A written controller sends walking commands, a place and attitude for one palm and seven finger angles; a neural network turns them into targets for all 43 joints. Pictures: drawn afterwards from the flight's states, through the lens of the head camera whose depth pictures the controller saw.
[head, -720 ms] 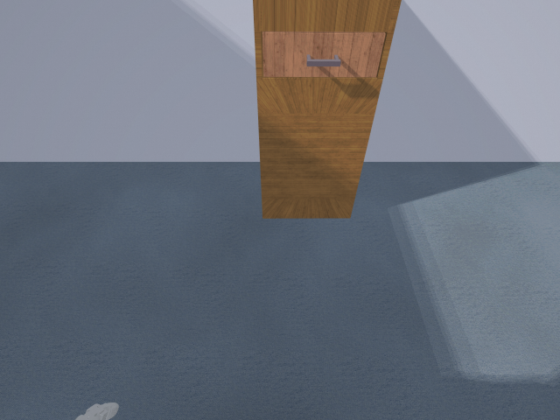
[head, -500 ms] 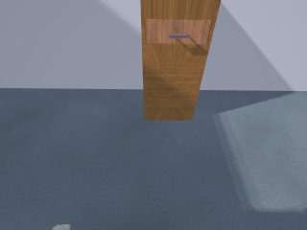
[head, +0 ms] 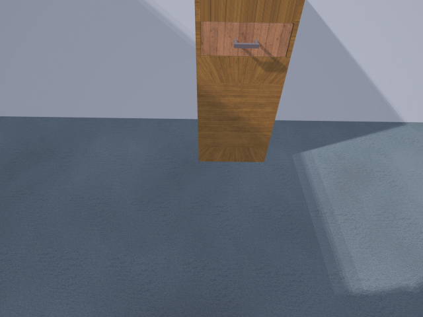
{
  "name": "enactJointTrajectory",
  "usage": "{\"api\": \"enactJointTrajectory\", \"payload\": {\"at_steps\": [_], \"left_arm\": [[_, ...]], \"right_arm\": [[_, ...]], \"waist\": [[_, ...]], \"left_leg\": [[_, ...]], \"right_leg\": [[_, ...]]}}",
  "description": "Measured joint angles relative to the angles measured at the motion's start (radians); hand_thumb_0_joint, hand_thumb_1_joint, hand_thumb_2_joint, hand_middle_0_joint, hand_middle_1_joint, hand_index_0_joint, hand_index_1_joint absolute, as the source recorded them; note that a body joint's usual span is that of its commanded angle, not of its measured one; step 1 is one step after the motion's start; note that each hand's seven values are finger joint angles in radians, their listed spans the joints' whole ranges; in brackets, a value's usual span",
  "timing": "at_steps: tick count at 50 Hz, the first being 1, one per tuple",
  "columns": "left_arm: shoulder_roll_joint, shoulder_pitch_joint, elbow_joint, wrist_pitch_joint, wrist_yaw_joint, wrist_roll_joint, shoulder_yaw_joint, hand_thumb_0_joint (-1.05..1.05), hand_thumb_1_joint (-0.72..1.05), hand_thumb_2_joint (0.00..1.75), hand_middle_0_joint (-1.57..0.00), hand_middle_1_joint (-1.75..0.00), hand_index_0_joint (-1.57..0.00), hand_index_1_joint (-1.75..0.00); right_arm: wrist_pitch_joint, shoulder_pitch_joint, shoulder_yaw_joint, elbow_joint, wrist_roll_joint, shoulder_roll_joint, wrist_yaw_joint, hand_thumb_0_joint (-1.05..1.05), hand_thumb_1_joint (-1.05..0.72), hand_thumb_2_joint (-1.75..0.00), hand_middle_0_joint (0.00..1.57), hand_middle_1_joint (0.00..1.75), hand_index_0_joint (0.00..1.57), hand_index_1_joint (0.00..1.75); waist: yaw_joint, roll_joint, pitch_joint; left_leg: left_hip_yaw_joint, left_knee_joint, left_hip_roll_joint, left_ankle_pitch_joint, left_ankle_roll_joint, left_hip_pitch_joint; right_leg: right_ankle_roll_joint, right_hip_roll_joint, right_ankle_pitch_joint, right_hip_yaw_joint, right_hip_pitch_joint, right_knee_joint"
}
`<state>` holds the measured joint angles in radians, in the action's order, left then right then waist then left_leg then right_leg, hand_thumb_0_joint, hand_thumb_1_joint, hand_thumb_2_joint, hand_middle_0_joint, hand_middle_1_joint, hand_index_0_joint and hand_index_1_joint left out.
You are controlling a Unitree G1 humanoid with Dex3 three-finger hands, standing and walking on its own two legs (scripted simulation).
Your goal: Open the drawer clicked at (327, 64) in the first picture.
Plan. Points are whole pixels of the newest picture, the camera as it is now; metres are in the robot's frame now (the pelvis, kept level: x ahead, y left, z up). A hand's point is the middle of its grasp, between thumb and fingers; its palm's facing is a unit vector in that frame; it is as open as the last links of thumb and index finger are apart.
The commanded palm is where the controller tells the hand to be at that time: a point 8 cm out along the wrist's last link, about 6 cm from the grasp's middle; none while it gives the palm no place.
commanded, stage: stand and wait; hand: left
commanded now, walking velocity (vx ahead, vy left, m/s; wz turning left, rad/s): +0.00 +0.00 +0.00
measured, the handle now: (245, 43) +1.17 -0.08 +0.02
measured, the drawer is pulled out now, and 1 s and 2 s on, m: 0.00 0.00 0.00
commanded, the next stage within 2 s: look at it before walking up in 0.10 s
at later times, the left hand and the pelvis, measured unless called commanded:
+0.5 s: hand out of the picture +0.08 +0.25 -0.16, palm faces -0.03 -0.94 -0.33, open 7.4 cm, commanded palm none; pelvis +0.01 +0.00 +0.00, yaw +0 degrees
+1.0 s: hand out of the picture +0.09 +0.24 -0.16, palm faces -0.05 -0.94 -0.33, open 7.4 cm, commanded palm none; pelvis +0.01 +0.00 +0.00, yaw -3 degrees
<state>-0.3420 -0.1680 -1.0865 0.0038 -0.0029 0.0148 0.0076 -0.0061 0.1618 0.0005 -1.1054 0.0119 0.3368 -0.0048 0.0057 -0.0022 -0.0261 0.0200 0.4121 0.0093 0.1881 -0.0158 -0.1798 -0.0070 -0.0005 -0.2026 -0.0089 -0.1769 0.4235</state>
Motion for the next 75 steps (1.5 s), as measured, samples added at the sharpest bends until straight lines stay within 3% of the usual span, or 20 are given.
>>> {"api": "enactJointTrajectory", "payload": {"at_steps": [46,56,60,62,63,66,69,75], "left_arm": [[0.004,0.023,0.01,0.001,0.004,0.002,-0.004,0.0,0.9,0.89,-0.2,-0.3,-0.2,-0.29],[0.064,-0.03,0.088,0.055,-0.005,0.007,-0.024,0.0,0.91,0.89,-0.2,-0.3,-0.2,-0.29],[0.092,-0.049,0.118,0.065,-0.014,0.007,-0.038,0.0,0.91,0.89,-0.2,-0.3,-0.2,-0.29],[0.107,-0.069,0.136,0.058,-0.019,0.008,-0.043,0.0,0.91,0.89,-0.2,-0.3,-0.2,-0.29],[0.115,-0.076,0.141,0.048,-0.017,0.013,-0.046,0.0,0.91,0.89,-0.2,-0.3,-0.2,-0.29],[0.136,-0.089,0.15,0.034,-0.003,0.012,-0.044,0.0,0.91,0.89,-0.2,-0.3,-0.2,-0.29],[0.148,-0.111,0.15,0.027,0.002,0.006,-0.048,0.0,0.91,0.89,-0.2,-0.3,-0.2,-0.29],[0.162,-0.17,0.133,-0.003,-0.005,0.005,-0.052,0.0,0.9,0.89,-0.2,-0.3,-0.2,-0.29]], "right_arm": [[-0.002,-0.052,0.002,0.005,-0.001,-0.003,0.006,0.0,-0.91,-0.9,0.2,0.3,0.2,0.3],[0.026,-0.029,-0.018,0.103,0.001,-0.084,0.021,0.0,-0.91,-0.9,0.2,0.3,0.2,0.3],[0.031,-0.014,-0.029,0.118,0.004,-0.105,0.018,0.0,-0.91,-0.9,0.2,0.3,0.2,0.3],[0.038,-0.004,-0.035,0.126,0.005,-0.104,0.017,0.0,-0.9,-0.9,0.2,0.3,0.2,0.3],[0.044,-0.004,-0.04,0.127,0.004,-0.101,0.017,0.0,-0.9,-0.9,0.2,0.3,0.2,0.3],[0.066,-0.01,-0.05,0.129,0.001,-0.101,0.02,0.0,-0.91,-0.9,0.2,0.3,0.2,0.3],[0.063,-0.012,-0.052,0.13,0.006,-0.103,0.011,0.0,-0.91,-0.9,0.2,0.3,0.2,0.3],[0.044,0.001,-0.064,0.144,0.017,-0.088,-0.001,0.0,-0.91,-0.9,0.2,0.3,0.2,0.3]], "waist": [[0.011,0.003,-0.007],[0.015,-0.017,-0.038],[0.027,-0.016,-0.065],[0.031,0.005,-0.065],[0.033,0.02,-0.064],[0.027,0.036,-0.073],[0.033,0.03,-0.066],[0.037,0.021,-0.01]], "left_leg": [[-0.018,-0.029,0.009,0.011,-0.005,0.029],[-0.113,0.118,0.041,0.091,-0.011,-0.05],[-0.165,0.179,0.066,0.126,-0.022,-0.058],[-0.18,0.241,0.095,0.159,-0.038,-0.079],[-0.168,0.314,0.108,0.197,-0.039,-0.112],[-0.067,0.576,0.07,0.289,-0.032,-0.225],[-0.037,0.697,0.054,0.2,-0.035,-0.29],[-0.012,0.71,0.059,0.073,-0.049,-0.332]], "right_leg": [[-0.003,-0.009,-0.006,0.017,0.018,-0.023],[-0.007,-0.044,-0.068,0.105,-0.127,0.176],[0.011,-0.022,-0.204,0.033,-0.189,0.361],[0.008,-0.012,-0.171,-0.002,-0.162,0.317],[-0.018,-0.025,-0.169,-0.01,-0.169,0.315],[-0.079,-0.049,-0.152,-0.013,-0.17,0.295],[-0.089,-0.068,-0.083,0.01,-0.132,0.18],[-0.094,-0.098,0.014,0.077,-0.075,0.001]]}}
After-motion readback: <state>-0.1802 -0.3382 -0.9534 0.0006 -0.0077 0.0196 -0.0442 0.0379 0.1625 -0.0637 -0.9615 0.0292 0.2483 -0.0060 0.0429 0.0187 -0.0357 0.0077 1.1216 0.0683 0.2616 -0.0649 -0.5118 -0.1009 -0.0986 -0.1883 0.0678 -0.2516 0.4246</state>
